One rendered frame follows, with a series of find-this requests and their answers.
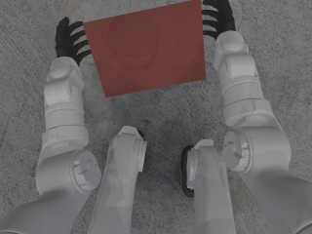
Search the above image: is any left robot hand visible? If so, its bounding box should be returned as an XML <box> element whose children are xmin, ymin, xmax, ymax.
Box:
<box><xmin>55</xmin><ymin>17</ymin><xmax>92</xmax><ymax>67</ymax></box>

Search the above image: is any robot left forearm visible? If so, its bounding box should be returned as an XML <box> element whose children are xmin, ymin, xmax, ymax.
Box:
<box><xmin>35</xmin><ymin>57</ymin><xmax>90</xmax><ymax>188</ymax></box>

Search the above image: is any left robot shin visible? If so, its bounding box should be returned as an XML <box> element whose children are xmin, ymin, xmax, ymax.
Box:
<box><xmin>106</xmin><ymin>126</ymin><xmax>141</xmax><ymax>158</ymax></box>

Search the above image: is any robot right forearm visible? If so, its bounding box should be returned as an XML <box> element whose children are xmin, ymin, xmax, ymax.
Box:
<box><xmin>213</xmin><ymin>30</ymin><xmax>292</xmax><ymax>157</ymax></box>

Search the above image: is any right robot upper arm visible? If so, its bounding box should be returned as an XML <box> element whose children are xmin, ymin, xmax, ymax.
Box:
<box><xmin>221</xmin><ymin>126</ymin><xmax>312</xmax><ymax>234</ymax></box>

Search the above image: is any right robot hand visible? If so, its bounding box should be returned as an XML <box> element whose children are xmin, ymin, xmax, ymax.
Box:
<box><xmin>202</xmin><ymin>0</ymin><xmax>236</xmax><ymax>40</ymax></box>

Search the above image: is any carton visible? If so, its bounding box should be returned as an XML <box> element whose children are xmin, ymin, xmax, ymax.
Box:
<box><xmin>82</xmin><ymin>0</ymin><xmax>207</xmax><ymax>98</ymax></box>

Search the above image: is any right robot foot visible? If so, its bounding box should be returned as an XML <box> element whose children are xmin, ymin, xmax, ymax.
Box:
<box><xmin>180</xmin><ymin>145</ymin><xmax>195</xmax><ymax>198</ymax></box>

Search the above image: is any left robot upper arm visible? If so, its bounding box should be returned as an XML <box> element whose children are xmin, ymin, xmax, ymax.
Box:
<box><xmin>0</xmin><ymin>148</ymin><xmax>101</xmax><ymax>234</ymax></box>

